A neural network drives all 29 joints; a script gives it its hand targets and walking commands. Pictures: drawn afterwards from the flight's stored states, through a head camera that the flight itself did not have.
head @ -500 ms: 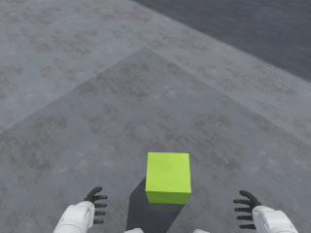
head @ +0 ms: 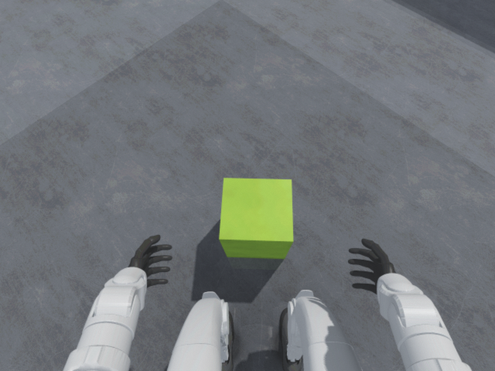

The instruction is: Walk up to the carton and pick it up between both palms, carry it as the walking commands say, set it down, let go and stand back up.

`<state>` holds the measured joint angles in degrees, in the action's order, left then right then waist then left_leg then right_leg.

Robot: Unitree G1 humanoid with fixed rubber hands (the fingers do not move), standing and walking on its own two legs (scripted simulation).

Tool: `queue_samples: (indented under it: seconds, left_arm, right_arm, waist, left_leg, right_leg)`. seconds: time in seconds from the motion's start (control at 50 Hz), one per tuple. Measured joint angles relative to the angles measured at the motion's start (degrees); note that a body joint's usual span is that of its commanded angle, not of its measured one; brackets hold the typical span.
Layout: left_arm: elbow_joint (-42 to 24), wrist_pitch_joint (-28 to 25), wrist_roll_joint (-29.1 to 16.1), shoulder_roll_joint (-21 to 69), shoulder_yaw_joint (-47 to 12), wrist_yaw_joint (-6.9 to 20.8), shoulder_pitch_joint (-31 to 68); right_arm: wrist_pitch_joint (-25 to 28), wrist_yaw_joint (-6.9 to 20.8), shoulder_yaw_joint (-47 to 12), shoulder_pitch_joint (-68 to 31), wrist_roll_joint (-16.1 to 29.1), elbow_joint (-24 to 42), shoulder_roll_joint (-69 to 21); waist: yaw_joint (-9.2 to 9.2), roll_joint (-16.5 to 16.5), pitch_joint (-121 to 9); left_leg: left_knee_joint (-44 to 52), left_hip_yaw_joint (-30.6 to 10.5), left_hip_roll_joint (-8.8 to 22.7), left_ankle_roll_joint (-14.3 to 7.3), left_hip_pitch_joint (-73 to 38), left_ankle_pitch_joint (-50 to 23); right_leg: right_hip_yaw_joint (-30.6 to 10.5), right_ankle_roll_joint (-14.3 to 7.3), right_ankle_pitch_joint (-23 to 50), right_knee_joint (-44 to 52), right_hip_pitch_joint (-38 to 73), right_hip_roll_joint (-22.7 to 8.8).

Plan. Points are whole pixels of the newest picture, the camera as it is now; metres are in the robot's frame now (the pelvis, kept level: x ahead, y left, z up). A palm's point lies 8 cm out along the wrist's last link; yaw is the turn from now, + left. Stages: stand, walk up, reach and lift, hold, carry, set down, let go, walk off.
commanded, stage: reach and lift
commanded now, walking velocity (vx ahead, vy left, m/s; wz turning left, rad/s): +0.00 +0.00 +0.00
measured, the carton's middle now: (256, 221) +0.48 +0.00 -0.56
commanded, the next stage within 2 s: none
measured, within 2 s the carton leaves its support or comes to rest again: neither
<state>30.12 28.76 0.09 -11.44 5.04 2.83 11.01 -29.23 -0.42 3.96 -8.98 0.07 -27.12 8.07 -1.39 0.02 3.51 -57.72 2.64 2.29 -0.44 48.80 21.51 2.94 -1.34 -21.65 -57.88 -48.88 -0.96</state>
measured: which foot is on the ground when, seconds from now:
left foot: down 0.00-1.00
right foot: down 0.00-1.00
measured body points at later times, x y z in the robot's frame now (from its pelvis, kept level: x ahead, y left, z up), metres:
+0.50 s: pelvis -0.02 +0.01 -0.03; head +0.22 +0.01 +0.35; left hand +0.42 +0.19 -0.14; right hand +0.40 -0.21 -0.14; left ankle +0.07 +0.12 -0.67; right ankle +0.07 -0.11 -0.67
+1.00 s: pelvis +0.00 +0.01 -0.05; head +0.30 +0.00 +0.28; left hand +0.51 +0.19 -0.17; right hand +0.49 -0.22 -0.17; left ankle +0.07 +0.12 -0.67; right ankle +0.07 -0.11 -0.67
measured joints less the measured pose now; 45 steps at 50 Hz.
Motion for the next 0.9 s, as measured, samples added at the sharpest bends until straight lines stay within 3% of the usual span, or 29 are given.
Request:
queue_samples:
  seconds: [0.16, 0.32, 0.5, 0.66, 0.9]
  left_arm:
    - [8.8, -0.1, -0.8, -1.6, 2.2, -0.5, 17.1]
    - [15.3, -4.0, -0.8, -1.1, 3.6, -2.3, 30.2]
    - [19.4, -12.4, -1.8, -0.8, 4.7, -5.2, 36.8]
    - [21.7, -18.9, -2.5, -2.1, 6.1, -5.9, 42.5]
    - [23.2, -23.0, -0.4, -2.8, 10.4, -4.9, 50.0]
  right_arm:
    - [-0.5, -1.9, 3.1, -16.2, 0.4, -7.6, 0.6]
    - [3.8, -3.1, 6.6, -28.1, 1.1, -13.5, 1.7]
    - [13.5, -2.7, 8.6, -35.1, 2.2, -18.4, 3.5]
    - [20.5, -1.5, 10.1, -41.1, 3.8, -22.3, 5.7]
    - [24.4, -0.6, 13.5, -48.9, 1.7, -23.9, 5.7]
  waist:
    - [-0.35, 0.3, 3.5]
    - [-0.52, 0.5, 2.7]
    - [-0.67, 0.1, -2.8]
    - [-0.90, 0.1, -6.7]
    - [-0.94, 0.4, -10.1]
  left_leg:
    - [-3.0, -0.4, 0.1, -0.1, 5.4, -1.3]
    - [-3.7, -0.3, -0.4, -0.5, 14.0, -2.8]
    - [-4.6, 0.7, -0.9, -1.0, 25.1, -2.7]
    - [-4.5, 1.2, -0.9, -1.3, 32.4, -2.6]
    - [-3.2, 0.6, -0.6, -0.8, 40.4, -4.0]
  right_leg:
    - [0.2, 0.0, 1.5, -2.6, -5.2, 0.1]
    - [-0.1, 0.3, 3.0, -3.2, -13.7, -0.3]
    - [-1.2, 0.9, 2.9, -4.7, -25.2, -0.8]
    - [-1.7, 1.1, 2.9, -4.6, -32.7, -0.7]
    - [-1.2, 0.7, 4.3, -3.2, -40.7, -0.3]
